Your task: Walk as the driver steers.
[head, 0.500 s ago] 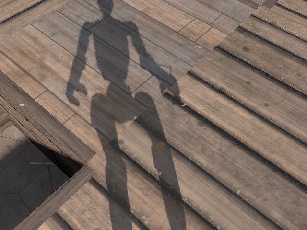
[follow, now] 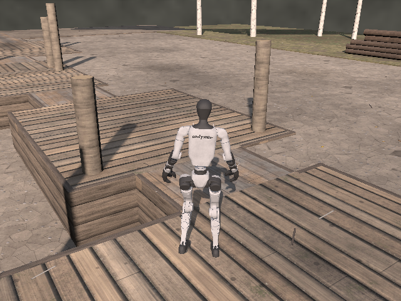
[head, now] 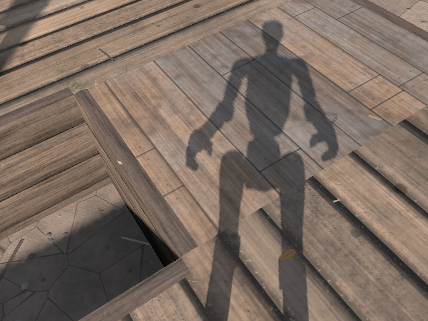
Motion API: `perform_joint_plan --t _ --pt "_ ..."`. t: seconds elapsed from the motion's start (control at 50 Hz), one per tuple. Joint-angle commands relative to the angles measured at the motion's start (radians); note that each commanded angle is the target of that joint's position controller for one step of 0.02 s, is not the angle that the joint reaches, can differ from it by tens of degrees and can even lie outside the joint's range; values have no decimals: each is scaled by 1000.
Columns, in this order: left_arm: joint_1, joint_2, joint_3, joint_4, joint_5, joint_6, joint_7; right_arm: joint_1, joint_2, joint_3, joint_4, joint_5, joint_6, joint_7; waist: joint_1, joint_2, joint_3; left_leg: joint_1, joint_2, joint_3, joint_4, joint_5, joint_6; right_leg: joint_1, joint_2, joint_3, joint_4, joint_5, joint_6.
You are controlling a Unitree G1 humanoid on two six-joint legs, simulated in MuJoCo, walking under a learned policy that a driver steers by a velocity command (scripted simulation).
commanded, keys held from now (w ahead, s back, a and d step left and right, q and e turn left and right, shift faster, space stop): no key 0.54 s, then w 0.46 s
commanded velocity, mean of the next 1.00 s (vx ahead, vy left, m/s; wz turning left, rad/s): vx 0.13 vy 0.00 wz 0.05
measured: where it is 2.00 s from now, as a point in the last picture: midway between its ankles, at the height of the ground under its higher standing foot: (251, 256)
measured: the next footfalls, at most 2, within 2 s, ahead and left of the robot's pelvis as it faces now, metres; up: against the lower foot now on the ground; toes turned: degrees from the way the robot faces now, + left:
left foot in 0.14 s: +0.02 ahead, +0.14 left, +0.00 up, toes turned -3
left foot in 1.32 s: +0.48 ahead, +0.10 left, +0.00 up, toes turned +0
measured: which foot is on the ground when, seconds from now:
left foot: up 0.00-0.12, down 0.14-0.82, up 0.84-1.00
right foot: down 0.00-1.00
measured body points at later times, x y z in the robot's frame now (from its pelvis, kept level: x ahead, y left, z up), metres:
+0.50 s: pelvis +0.00 +0.03 +0.00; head +0.01 +0.03 +0.45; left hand +0.08 +0.30 -0.13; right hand +0.12 -0.21 -0.12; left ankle -0.02 +0.14 -0.74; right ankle +0.02 -0.12 -0.74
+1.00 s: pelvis +0.11 -0.03 +0.01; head +0.12 -0.06 +0.46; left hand +0.09 +0.23 -0.12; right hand +0.23 -0.30 -0.12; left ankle +0.12 +0.13 -0.66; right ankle +0.06 -0.11 -0.74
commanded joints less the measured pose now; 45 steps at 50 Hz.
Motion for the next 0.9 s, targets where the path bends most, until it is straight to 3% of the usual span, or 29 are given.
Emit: perform_joint_plan --t 0.02,0.08,0.12,0.14,0.16,0.18,0.2,0.22,0.26,0.34,0.54,0.58,0.6,0.64,0.66,0.68,0.72,0.74,0.78,0.8,0.82,0.84,0.86,0.88,0.9 --pt "-58 126 30 -56 -2 2 4 9 -1 3 -57 1 -5 0 -29 -232 -137 62 57 63 -187 38 -22 161 -167 128 -91 559 -184" --pt "-17 150 35 -35 -9 12 3 -2 -14 -1 -50 6 -3 6 0 -263 -140 169 74 104 -417 126 -8 170 -189 163 -91 495 -202" --pt "-16 134 26 -24 -22 12 2 44 -9 -2 -23 -4 -7 10 -32 -224 -120 302 69 123 -682 351 35 112 -171 159 -88 372 -161" --pt "16 118 20 -14 -17 3 1 43 -33 -3 -26 -18 -8 10 -20 -177 -129 397 110 66 -695 452 66 48 -159 153 -90 267 -105" --pt "35 98 11 -16 9 -9 -6 52 -95 -14 -36 -26 -9 3 10 -36 -148 465 216 -35 -648 646 110 -20 -100 84 -19 137 -46" --pt "67 58 1 -7 14 -18 -11 19 -78 -10 -14 -31 -11 8 53 112 -140 345 241 -43 -641 496 168 36 -38 12 -63 -11 7" --pt "4 89 3 -2 21 -17 -8 -7 -26 -1 -26 -34 -19 18 13 79 -88 254 208 -45 -675 308 166 83 -32 4 -54 7 39" --pt "-23 105 9 5 16 -15 -6 -2 -10 5 -14 -42 -23 21 1 58 -53 223 189 -38 -689 251 146 86 -31 1 -50 31 41" --pt "-15 101 11 18 13 -5 4 14 -23 5 1 -36 -36 19 -2 53 -9 199 174 -27 -695 270 126 82 -33 4 -46 61 32" --pt "16 83 11 59 5 -7 10 50 -2 13 31 -29 -45 12 -5 32 1 206 164 -18 -690 306 119 92 -37 8 -55 76 31" --pt "44 87 19 162 -2 -6 20 91 11 12 106 -22 -47 5 -12 -34 -14 253 141 8 -681 398 121 121 -43 9 -65 135 43" --pt "55 70 14 187 -3 0 26 116 17 12 132 -22 -42 -1 -17 -16 -21 253 133 4 -720 182 131 113 -14 -26 -45 13 42" --pt "43 68 14 191 -8 0 30 122 0 7 138 -18 -38 -5 -27 7 6 238 142 -23 -750 18 149 74 9 -53 -3 -71 39" --pt "1 72 16 173 -18 -14 33 161 -64 -11 145 -6 -40 -8 -59 95 75 248 247 -186 -839 -223 226 -88 35 -94 139 -186 25" --pt "-29 73 15 153 -25 -28 29 182 -91 -19 150 5 -51 -8 -72 130 110 240 319 -282 -882 -274 273 -143 12 -75 213 -200 8" --pt "-42 75 16 143 -34 -43 23 192 -89 -19 157 9 -64 -9 -72 143 137 243 367 -343 -907 -260 306 -194 -18 -44 268 -218 -16" --pt "-29 84 22 144 -44 -70 4 181 -66 -14 161 12 -84 -6 -55 135 145 317 400 -347 -895 -136 324 -269 -63 -9 295 -279 -59" --pt "-13 83 22 151 -47 -79 -4 159 -64 -13 158 19 -88 -4 -38 116 135 326 385 -299 -879 -71 309 -233 -71 -12 224 -266 -74" --pt "138 75 31 227 -39 -89 -12 72 -64 -13 148 29 -83 5 49 73 67 176 279 -125 -802 80 249 122 -8 -91 1 -12 -70" --pt "237 86 42 274 -26 -85 -14 63 -38 -6 148 21 -83 8 86 29 18 96 216 -47 -693 174 218 290 20 -88 -7 46 -51" --pt "355 139 56 294 -21 -83 -10 46 28 15 134 3 -89 11 127 -155 -36 -8 114 85 -383 207 151 416 -138 151 -129 -69 -90" --pt "442 255 75 305 -20 -88 -24 67 57 17 98 14 -106 5 119 -401 -66 -205 2 117 -110 -29 106 501 -350 598 -297 -218 -237" --pt "351 177 48 284 -8 -97 -29 70 -4 0 99 39 -121 4 80 -266 3 -278 58 19 45 -69 121 420 -384 663 -322 -352 -272" --pt "259 133 33 255 -12 -102 -28 69 -18 -2 104 51 -133 12 47 -204 80 -323 111 6 89 31 146 369 -351 554 -324 -357 -243" --pt "203 123 26 234 -13 -102 -28 75 -15 -2 120 46 -140 16 28 -163 86 -316 149 31 75 128 158 352 -308 452 -335 -297 -208"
